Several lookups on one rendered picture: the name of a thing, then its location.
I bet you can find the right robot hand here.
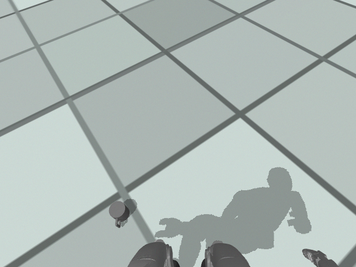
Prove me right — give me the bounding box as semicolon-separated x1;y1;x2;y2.
302;249;339;267

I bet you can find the mug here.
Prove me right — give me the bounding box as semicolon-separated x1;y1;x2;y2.
109;201;130;228

